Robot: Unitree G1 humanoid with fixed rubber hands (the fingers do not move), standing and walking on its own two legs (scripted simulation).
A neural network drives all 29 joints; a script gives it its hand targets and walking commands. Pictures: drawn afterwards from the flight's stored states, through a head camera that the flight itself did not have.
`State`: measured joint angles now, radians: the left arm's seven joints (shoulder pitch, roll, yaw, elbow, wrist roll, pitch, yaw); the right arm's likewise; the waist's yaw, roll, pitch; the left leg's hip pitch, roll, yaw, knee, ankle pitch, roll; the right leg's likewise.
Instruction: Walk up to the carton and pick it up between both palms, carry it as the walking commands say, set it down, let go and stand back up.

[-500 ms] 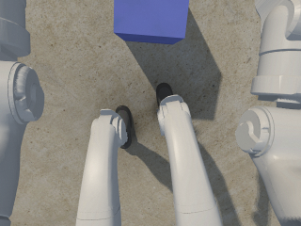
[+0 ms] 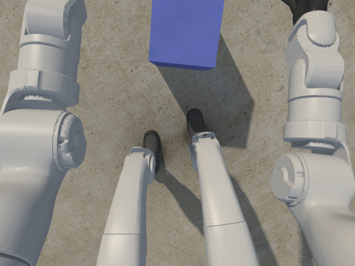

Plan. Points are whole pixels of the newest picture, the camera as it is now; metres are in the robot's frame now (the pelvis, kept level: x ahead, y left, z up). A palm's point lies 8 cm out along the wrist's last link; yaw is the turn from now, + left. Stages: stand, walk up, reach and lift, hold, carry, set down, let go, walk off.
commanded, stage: let go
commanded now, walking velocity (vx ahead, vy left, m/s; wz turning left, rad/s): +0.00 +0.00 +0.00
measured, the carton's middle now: (184, 34) +0.55 -0.09 -0.56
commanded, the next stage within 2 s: stand in 1.30 s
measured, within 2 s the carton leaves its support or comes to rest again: neither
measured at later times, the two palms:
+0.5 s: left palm (13, 126) +0.38 +0.13 +0.00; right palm out of the picture +0.27 -0.27 -0.01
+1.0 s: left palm out of the picture +0.28 +0.21 +0.02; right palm out of the picture +0.26 -0.24 +0.01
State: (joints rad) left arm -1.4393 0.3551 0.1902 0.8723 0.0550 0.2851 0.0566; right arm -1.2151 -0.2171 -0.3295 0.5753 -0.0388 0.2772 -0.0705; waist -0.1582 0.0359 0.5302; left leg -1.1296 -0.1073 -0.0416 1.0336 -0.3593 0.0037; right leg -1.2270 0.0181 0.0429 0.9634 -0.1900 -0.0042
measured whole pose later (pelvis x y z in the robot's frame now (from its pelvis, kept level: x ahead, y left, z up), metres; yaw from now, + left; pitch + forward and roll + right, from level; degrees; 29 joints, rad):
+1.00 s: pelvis +0.11 -0.01 +0.09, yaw -2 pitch -4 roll +0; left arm 0.20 0.20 0.03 0.45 0.00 0.08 -0.07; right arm 0.24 -0.22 -0.03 0.34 -0.03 0.15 0.05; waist 0.00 0.03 0.16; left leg -0.05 -0.04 -0.07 0.47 -0.35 0.01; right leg -0.20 0.05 0.04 0.52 -0.24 -0.03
